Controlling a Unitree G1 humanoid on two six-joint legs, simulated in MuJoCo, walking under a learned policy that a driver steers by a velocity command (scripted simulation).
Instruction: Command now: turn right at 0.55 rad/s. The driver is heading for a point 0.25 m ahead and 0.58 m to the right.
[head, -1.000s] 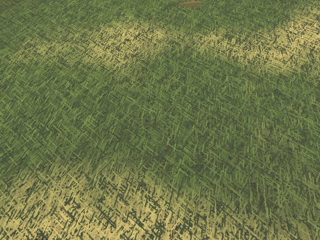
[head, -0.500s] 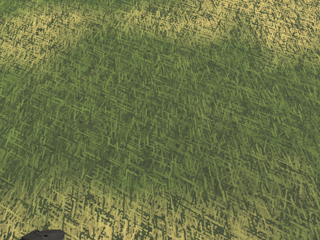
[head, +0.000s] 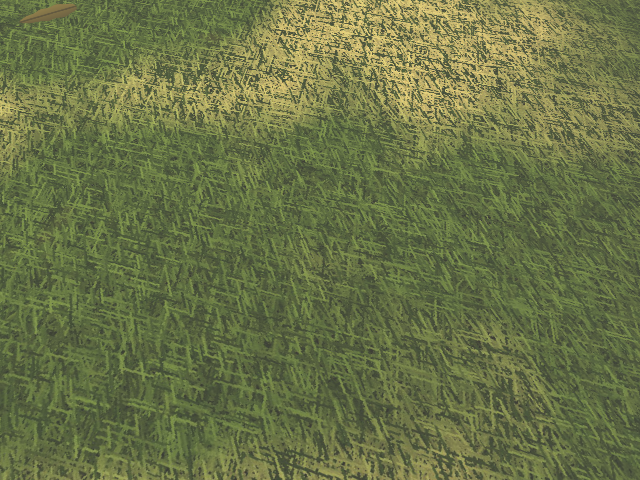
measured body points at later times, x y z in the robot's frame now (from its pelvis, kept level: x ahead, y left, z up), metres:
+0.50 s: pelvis +0.01 -0.03 +0.01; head +0.01 -0.04 +0.46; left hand +0.20 +0.19 -0.09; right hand +0.09 -0.31 -0.11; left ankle +0.02 +0.12 -0.73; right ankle -0.02 -0.14 -0.73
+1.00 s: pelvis +0.01 -0.03 +0.01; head +0.02 -0.04 +0.46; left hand +0.14 +0.21 -0.12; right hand +0.05 -0.31 -0.13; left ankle +0.02 +0.12 -0.73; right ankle -0.02 -0.14 -0.73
